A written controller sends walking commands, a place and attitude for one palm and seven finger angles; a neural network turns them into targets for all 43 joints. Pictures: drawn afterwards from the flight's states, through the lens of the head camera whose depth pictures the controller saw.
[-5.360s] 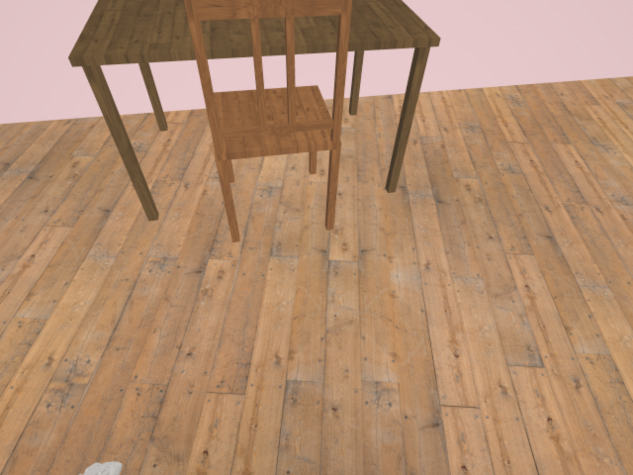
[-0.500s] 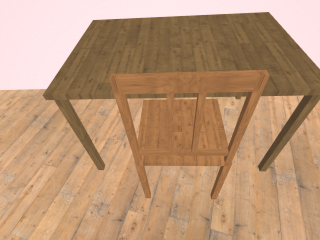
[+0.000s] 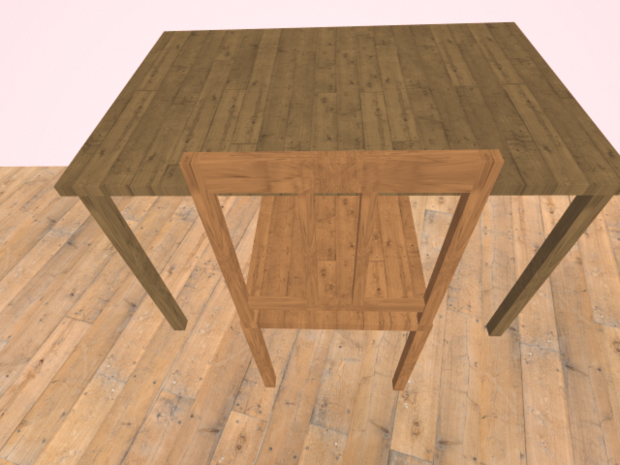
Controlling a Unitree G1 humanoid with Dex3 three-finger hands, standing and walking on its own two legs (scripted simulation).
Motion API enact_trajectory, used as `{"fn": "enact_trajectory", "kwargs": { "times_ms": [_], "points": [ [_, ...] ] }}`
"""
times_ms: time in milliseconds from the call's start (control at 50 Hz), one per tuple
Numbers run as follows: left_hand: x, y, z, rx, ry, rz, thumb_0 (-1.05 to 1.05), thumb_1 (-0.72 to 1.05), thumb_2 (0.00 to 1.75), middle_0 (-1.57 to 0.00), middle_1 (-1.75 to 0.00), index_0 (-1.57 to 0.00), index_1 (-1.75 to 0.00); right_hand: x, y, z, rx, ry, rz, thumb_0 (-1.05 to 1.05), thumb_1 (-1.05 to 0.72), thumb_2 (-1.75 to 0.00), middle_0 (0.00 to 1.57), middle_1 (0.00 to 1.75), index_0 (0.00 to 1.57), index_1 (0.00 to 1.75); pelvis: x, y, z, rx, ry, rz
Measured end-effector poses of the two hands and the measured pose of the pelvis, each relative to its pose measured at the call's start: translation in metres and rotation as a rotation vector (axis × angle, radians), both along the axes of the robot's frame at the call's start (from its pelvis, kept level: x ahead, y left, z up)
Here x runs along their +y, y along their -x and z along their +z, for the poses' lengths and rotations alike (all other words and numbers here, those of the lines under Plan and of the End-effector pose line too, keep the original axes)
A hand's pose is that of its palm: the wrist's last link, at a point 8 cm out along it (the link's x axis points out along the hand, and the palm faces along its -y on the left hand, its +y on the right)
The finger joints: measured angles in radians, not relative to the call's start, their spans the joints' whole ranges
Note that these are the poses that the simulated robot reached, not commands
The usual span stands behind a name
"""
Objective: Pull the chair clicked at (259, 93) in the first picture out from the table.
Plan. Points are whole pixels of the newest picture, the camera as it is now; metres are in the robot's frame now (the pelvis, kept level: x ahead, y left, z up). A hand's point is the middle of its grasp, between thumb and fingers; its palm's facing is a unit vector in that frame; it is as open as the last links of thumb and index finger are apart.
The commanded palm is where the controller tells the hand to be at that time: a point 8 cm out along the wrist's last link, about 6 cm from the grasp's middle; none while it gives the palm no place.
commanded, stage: look again from close up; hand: left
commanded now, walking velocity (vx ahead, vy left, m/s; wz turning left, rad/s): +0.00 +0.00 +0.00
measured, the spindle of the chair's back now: (309, 254) +0.47 +0.04 -0.07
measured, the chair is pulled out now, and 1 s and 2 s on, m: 0.00 0.00 0.00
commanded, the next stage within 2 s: raise the hand toward the chair's back in 0.66 s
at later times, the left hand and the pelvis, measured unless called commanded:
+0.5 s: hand out of the picture -0.01 +0.15 -0.17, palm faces +0.04 -0.98 -0.19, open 7.3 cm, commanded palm none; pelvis +0.00 -0.02 +0.00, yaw +1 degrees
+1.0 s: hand (190, 432) +0.17 +0.17 -0.04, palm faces +0.17 -0.98 -0.05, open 7.8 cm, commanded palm +0.10 +0.21 -0.07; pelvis -0.03 +0.00 -0.02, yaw +3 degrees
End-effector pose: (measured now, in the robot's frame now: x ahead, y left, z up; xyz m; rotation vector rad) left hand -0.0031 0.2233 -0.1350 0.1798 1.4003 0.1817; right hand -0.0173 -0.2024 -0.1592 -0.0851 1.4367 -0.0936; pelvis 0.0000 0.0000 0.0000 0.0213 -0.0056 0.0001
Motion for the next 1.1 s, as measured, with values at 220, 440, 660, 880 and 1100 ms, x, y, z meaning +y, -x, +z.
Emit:
{"fn": "enact_trajectory", "kwargs": {
  "times_ms": [220,440,660,880,1100],
  "points": [
    [-0.012,0.001,-0.001,0.003,0.009,0.011,0.01,0.93,0.90,-0.20,-0.30,-0.20,-0.30,-0.013,-0.011,0.002,-0.013,0.012,0.008,0.01,-0.91,-0.90,0.20,0.30,0.20,0.30,-0.010,-0.005,0.001,-0.004,0.002,0.005],
    [-0.023,0.012,-0.003,0.017,0.033,0.026,0.01,0.92,0.90,-0.20,-0.30,-0.20,-0.30,-0.016,-0.009,0.005,-0.008,0.016,0.010,0.01,-0.91,-0.90,0.20,0.30,0.20,0.30,-0.015,-0.005,0.002,-0.008,0.006,0.010],
    [-0.028,0.021,-0.005,0.027,0.049,0.035,0.01,0.92,0.90,-0.20,-0.30,-0.20,-0.30,-0.010,0.004,0.006,0.013,0.006,0.001,0.00,-0.91,-0.90,0.20,0.30,0.20,0.30,-0.014,-0.002,0.002,-0.010,0.008,0.010],
    [0.005,-0.037,0.044,-0.398,-0.065,0.087,0.06,0.96,0.89,-0.20,-0.30,-0.20,-0.30,-0.030,-0.023,0.014,-0.265,0.096,-0.013,0.03,-0.93,-0.90,0.20,0.30,0.21,0.30,-0.005,0.007,-0.005,0.002,0.013,0.022],
    [-0.028,-0.159,0.111,-1.444,0.215,-0.150,0.02,0.73,0.82,-0.17,-0.27,-0.18,-0.27,-0.064,-0.175,0.071,-0.944,0.244,0.160,0.02,-0.91,-0.90,0.20,0.30,0.20,0.30,0.005,0.036,-0.058,0.179,-0.001,0.028]
  ]
}}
